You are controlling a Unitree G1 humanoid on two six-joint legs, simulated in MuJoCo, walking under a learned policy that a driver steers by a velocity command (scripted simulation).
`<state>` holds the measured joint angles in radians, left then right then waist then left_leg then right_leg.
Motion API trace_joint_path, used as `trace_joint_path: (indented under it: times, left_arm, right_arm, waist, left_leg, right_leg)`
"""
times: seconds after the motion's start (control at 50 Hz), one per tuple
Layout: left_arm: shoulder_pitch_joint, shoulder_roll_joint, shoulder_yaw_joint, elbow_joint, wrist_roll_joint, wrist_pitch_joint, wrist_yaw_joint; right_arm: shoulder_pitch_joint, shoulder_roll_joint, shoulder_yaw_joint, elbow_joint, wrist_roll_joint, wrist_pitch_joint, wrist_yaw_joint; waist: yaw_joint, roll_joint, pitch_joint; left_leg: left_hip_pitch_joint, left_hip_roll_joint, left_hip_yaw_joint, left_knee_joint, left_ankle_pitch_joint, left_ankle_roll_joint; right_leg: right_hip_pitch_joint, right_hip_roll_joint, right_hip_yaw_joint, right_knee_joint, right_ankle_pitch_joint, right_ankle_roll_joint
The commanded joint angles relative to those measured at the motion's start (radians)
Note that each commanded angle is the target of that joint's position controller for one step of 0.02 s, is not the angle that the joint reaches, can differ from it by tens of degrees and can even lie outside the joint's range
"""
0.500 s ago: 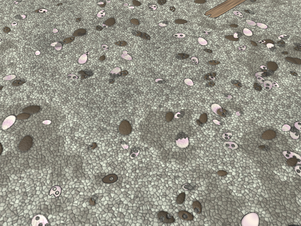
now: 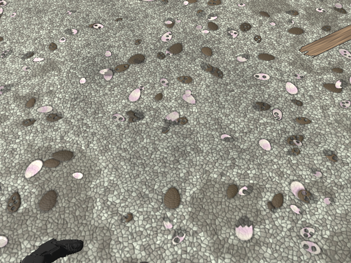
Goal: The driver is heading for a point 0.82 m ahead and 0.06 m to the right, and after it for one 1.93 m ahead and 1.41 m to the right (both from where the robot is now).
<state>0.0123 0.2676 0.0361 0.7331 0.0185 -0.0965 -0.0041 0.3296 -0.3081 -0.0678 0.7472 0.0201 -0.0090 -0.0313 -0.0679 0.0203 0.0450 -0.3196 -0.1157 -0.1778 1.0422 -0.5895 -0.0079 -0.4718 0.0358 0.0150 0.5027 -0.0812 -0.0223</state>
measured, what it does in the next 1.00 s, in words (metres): walks ahead: left foot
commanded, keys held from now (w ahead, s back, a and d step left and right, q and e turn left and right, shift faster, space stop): no key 0.50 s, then w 0.50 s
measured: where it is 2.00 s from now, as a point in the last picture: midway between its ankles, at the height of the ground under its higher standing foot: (152, 211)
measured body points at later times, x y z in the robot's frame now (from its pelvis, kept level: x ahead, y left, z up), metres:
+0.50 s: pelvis +0.07 +0.02 +0.01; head +0.07 +0.03 +0.46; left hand +0.15 +0.29 -0.12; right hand +0.24 -0.21 -0.09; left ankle +0.06 +0.13 -0.72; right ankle +0.11 -0.11 -0.72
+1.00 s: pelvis +0.21 +0.00 +0.02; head +0.23 -0.01 +0.47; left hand +0.15 +0.26 -0.11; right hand +0.42 -0.23 -0.07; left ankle +0.31 +0.18 -0.67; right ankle +0.13 -0.10 -0.72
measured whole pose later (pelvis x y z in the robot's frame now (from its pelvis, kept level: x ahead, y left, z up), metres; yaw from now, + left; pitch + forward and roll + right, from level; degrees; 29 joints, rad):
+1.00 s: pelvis +0.21 +0.00 +0.02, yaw +4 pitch +1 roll +1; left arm 0.41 0.24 0.02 0.99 0.00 -0.07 -0.01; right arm 0.15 -0.28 -0.06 0.68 0.02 -0.07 0.02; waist 0.08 0.03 0.01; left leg -0.62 0.08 0.00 0.82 -0.12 0.00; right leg 0.00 0.02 -0.03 0.24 -0.27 -0.04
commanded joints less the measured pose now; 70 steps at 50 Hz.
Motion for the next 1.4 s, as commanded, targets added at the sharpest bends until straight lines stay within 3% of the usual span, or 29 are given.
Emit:
trace_joint_path:
  times: [0.02, 0.06, 0.12, 0.2, 0.28, 0.3, 0.32, 0.34, 0.38, 0.5, 0.54, 0.6, 0.68, 0.72, 0.76, 0.78, 0.82, 0.88, 0.98, 1.1, 1.14, 1.18, 1.2, 1.22, 1.24, 1.26, 1.3, 1.36, 1.4]
  left_arm:
    - [0.101, 0.098, 0.024, -0.050, -0.005, 0.035, 0.008]
    - [0.055, 0.116, 0.024, -0.034, 0.009, 0.046, 0.007]
    - [0.049, 0.124, 0.031, -0.007, 0.006, 0.043, 0.006]
    - [0.056, 0.150, 0.039, 0.019, -0.013, 0.058, 0.006]
    - [0.065, 0.128, 0.023, 0.044, -0.029, 0.075, -0.001]
    - [0.105, 0.095, 0.010, 0.062, -0.025, 0.071, -0.006]
    - [0.128, 0.055, -0.004, 0.055, -0.001, 0.065, -0.013]
    - [0.160, 0.031, -0.006, 0.059, -0.002, 0.064, -0.008]
    - [0.113, 0.090, 0.005, 0.076, 0.009, 0.069, -0.001]
    - [0.140, 0.102, 0.009, 0.139, -0.004, 0.067, 0.003]
    - [0.149, 0.089, 0.007, 0.162, -0.010, 0.067, 0.005]
    - [0.108, 0.085, 0.012, 0.146, -0.027, 0.052, 0.002]
    - [0.155, 0.084, 0.016, 0.158, -0.048, 0.004, -0.026]
    - [0.309, 0.108, 0.031, 0.235, -0.041, -0.003, -0.031]
    - [0.458, 0.271, 0.071, 0.263, -0.035, -0.004, -0.030]
    - [0.451, 0.217, 0.056, 0.248, -0.021, -0.010, -0.026]
    - [0.388, 0.164, 0.041, 0.217, -0.026, -0.017, -0.018]
    - [0.364, 0.106, 0.016, 0.209, -0.024, -0.003, -0.016]
    - [0.382, 0.154, 0.020, 0.206, -0.022, 0.016, 0.007]
    - [0.436, 0.172, 0.030, 0.228, -0.041, 0.024, 0.009]
    - [0.422, 0.188, 0.039, 0.225, -0.041, 0.029, 0.010]
    - [0.400, 0.196, 0.043, 0.216, -0.035, 0.041, 0.012]
    - [0.396, 0.165, 0.031, 0.197, -0.022, 0.042, 0.013]
    - [0.527, 0.011, -0.013, 0.173, -0.017, 0.027, 0.005]
    - [0.501, 0.080, 0.002, 0.193, -0.042, 0.003, -0.004]
    - [0.384, 0.165, 0.031, 0.149, -0.076, -0.005, -0.005]
    - [0.302, 0.142, 0.035, 0.133, -0.060, 0.000, 0.009]
    - [0.398, 0.075, 0.039, 0.168, -0.048, 0.052, 0.023]
    - [0.373, 0.069, 0.046, 0.138, -0.041, 0.074, 0.029]
  right_arm:
    - [0.054, -0.160, -0.038, -0.065, 0.002, 0.028, -0.012]
    - [0.033, -0.106, -0.029, -0.083, -0.007, 0.051, -0.019]
    - [0.043, -0.042, -0.008, -0.091, -0.018, 0.044, -0.019]
    - [-0.020, -0.047, 0.002, -0.106, -0.021, 0.043, -0.006]
    - [-0.029, -0.053, -0.001, -0.096, -0.030, 0.047, 0.007]
    - [-0.042, -0.074, -0.003, -0.112, -0.041, 0.046, 0.005]
    - [-0.047, -0.137, -0.010, -0.133, -0.051, 0.046, -0.003]
    - [-0.115, -0.131, -0.004, -0.122, -0.057, 0.041, 0.003]
    - [-0.164, -0.041, 0.018, -0.131, -0.059, 0.016, 0.017]
    - [-0.101, -0.056, 0.014, -0.102, -0.041, -0.001, 0.012]
    - [-0.077, -0.063, 0.009, -0.093, -0.036, 0.006, 0.007]
    - [-0.029, -0.120, -0.012, -0.086, -0.019, 0.010, 0.005]
    - [-0.061, -0.106, -0.015, -0.076, -0.002, -0.019, 0.005]
    - [-0.142, -0.071, -0.007, -0.097, -0.002, -0.022, 0.011]
    - [-0.178, -0.008, 0.009, -0.163, 0.001, -0.047, 0.008]
    - [-0.172, -0.066, -0.007, -0.154, 0.014, -0.062, 0.004]
    - [-0.129, -0.060, -0.009, -0.123, 0.017, -0.081, 0.016]
    - [-0.170, -0.042, -0.013, -0.126, -0.003, -0.081, 0.036]
    - [-0.296, 0.023, 0.014, -0.166, -0.001, -0.077, 0.054]
    - [-0.408, -0.011, 0.011, -0.205, 0.011, -0.086, 0.075]
    - [-0.369, -0.044, -0.002, -0.199, 0.006, -0.089, 0.077]
    - [-0.148, -0.104, -0.037, -0.133, 0.001, -0.083, 0.065]
    - [0.032, -0.142, -0.054, -0.092, -0.004, -0.077, 0.051]
    - [0.115, -0.246, -0.072, -0.071, -0.028, -0.076, 0.049]
    - [0.126, -0.155, -0.049, -0.067, -0.025, -0.074, 0.050]
    - [0.041, -0.116, -0.031, -0.063, -0.020, -0.079, 0.049]
    - [-0.096, -0.054, -0.013, -0.059, -0.023, -0.090, 0.054]
    - [-0.174, -0.018, -0.008, -0.031, -0.043, -0.120, 0.063]
    - [-0.193, -0.043, -0.014, -0.014, -0.049, -0.127, 0.055]
  waist:
    - [0.080, -0.081, -0.220]
    - [0.045, -0.122, -0.121]
    - [0.033, -0.143, -0.146]
    - [0.059, -0.150, -0.190]
    - [0.035, -0.134, -0.129]
    - [0.038, -0.100, -0.121]
    - [0.075, 0.044, -0.136]
    - [0.129, 0.214, -0.114]
    - [0.104, 0.146, -0.059]
    - [0.083, 0.019, -0.035]
    - [0.073, 0.025, -0.055]
    - [0.040, 0.120, 0.032]
    - [0.089, 0.138, 0.048]
    - [0.165, 0.072, -0.001]
    - [0.191, -0.313, -0.012]
    - [0.196, -0.238, -0.002]
    - [0.148, -0.117, -0.004]
    - [0.130, -0.110, 0.012]
    - [0.154, -0.095, 0.037]
    - [0.158, -0.114, 0.090]
    - [0.112, -0.124, 0.049]
    - [-0.015, -0.127, -0.105]
    - [-0.092, -0.086, -0.227]
    - [-0.032, 0.203, -0.411]
    - [-0.058, 0.198, -0.460]
    - [-0.041, 0.142, -0.250]
    - [0.028, 0.048, -0.079]
    - [0.111, 0.066, -0.061]
    - [0.131, 0.070, -0.040]
  left_leg:
    - [-0.329, 0.110, 0.046, 0.271, 0.032, -0.065]
    - [-0.217, 0.134, 0.079, 0.163, 0.086, -0.066]
    - [-0.103, 0.133, 0.121, -0.040, 0.131, -0.063]
    - [0.008, 0.148, 0.140, -0.263, 0.244, -0.045]
    - [0.182, 0.119, 0.175, -0.569, 0.399, 0.013]
    - [0.242, 0.170, 0.110, -0.641, 0.462, 0.044]
    - [0.279, 0.325, -0.063, -0.685, 0.581, 0.098]
    - [0.073, 0.373, -0.109, -0.726, 0.416, 0.173]
    - [0.011, 0.260, -0.023, -0.732, 0.214, 0.103]
    - [0.057, 0.196, 0.050, -0.649, 0.368, 0.055]
    - [0.070, 0.185, 0.048, -0.667, 0.194, 0.074]
    - [0.079, 0.305, -0.153, -0.802, -0.143, 0.173]
    - [0.097, 0.368, -0.204, -0.795, 0.007, 0.207]
    - [-0.048, 0.264, -0.055, -0.676, 0.146, 0.140]
    - [-0.361, 0.061, 0.189, -0.187, 0.119, 0.018]
    - [-0.485, 0.088, 0.105, 0.007, 0.001, 0.019]
    - [-0.559, 0.160, 0.082, 0.102, 0.162, 0.050]
    - [-0.502, 0.214, 0.127, 0.009, 0.334, 0.044]
    - [-0.382, 0.191, 0.201, -0.294, 0.526, -0.001]
    - [-0.296, 0.165, 0.196, -0.490, 0.607, 0.037]
    - [-0.217, 0.141, 0.206, -0.511, 0.558, 0.072]
    - [0.089, 0.083, 0.251, -0.520, 0.537, 0.124]
    - [0.401, 0.187, 0.138, -0.482, 0.518, 0.168]
    - [0.768, 0.478, -0.348, -0.565, 0.283, 0.321]
    - [0.728, 0.531, -0.592, -0.748, 0.122, 0.329]
    - [0.569, 0.498, -0.430, -0.775, 0.104, 0.264]
    - [0.277, 0.416, -0.151, -0.826, 0.377, 0.211]
    - [0.097, 0.356, 0.096, -0.850, 0.832, 0.200]
    - [0.061, 0.355, 0.189, -0.853, 0.987, 0.211]
  right_leg:
    - [0.465, -0.363, 0.358, -0.128, 0.239, -0.215]
    - [0.242, -0.285, 0.236, -0.199, 0.193, -0.204]
    - [0.206, -0.262, 0.139, -0.213, 0.348, -0.231]
    - [0.235, -0.282, 0.122, -0.215, 0.264, -0.235]
    - [0.147, -0.235, 0.113, -0.181, -0.086, -0.158]
    - [0.102, -0.205, 0.100, -0.155, -0.164, -0.091]
    - [0.057, -0.127, 0.020, -0.017, -0.264, -0.017]
    - [0.159, -0.066, -0.038, -0.026, -0.291, 0.025]
    - [0.239, -0.070, -0.024, -0.048, -0.135, 0.051]
    - [0.240, -0.094, -0.004, -0.076, -0.066, 0.032]
    - [0.229, -0.059, -0.046, -0.035, -0.193, 0.032]
    - [0.045, -0.013, -0.094, 0.139, -0.341, 0.006]
    - [0.060, -0.071, -0.039, 0.105, -0.326, -0.079]
    - [0.352, -0.063, -0.017, -0.024, -0.187, -0.085]
    - [0.572, -0.369, 0.550, -0.280, -0.380, -0.249]
    - [0.615, -0.427, 0.641, -0.302, -0.342, -0.294]
    - [0.643, -0.374, 0.493, -0.282, -0.291, -0.238]
    - [0.565, -0.291, 0.283, -0.324, -0.056, -0.177]
    - [0.453, -0.226, 0.099, -0.367, 0.136, -0.161]
    - [0.486, -0.286, 0.073, -0.365, 0.141, -0.149]
    - [0.538, -0.300, 0.056, -0.285, 0.351, -0.130]
    - [0.513, -0.252, 0.003, -0.015, 0.655, -0.095]
    - [0.310, -0.213, -0.001, 0.242, 0.484, -0.064]
    - [-0.069, -0.029, -0.018, 0.665, -0.158, 0.000]
    - [-0.169, -0.004, 0.136, 0.810, -0.474, -0.009]
    - [-0.254, -0.058, 0.127, 0.851, -0.411, -0.021]
    - [-0.188, -0.138, 0.088, 0.754, -0.253, -0.018]
    - [-0.011, -0.156, 0.086, 0.683, -0.209, 0.015]
    - [-0.039, -0.144, 0.078, 0.632, -0.163, 0.035]
Keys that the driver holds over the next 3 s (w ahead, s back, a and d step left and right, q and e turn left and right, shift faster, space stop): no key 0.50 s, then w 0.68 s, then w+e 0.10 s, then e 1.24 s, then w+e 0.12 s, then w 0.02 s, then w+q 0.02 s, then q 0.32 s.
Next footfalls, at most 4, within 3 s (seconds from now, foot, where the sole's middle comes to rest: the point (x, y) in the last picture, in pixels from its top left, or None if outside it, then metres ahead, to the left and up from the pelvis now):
0.30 left None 0.10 0.13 -0.76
1.20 left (129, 250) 0.50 0.17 -0.76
1.70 right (186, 205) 0.66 -0.05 -0.76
2.14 left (129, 198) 0.70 0.18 -0.76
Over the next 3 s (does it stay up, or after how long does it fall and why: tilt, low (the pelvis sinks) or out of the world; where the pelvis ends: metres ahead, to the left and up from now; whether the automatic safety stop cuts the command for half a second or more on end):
stays up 0.66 0.00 0.01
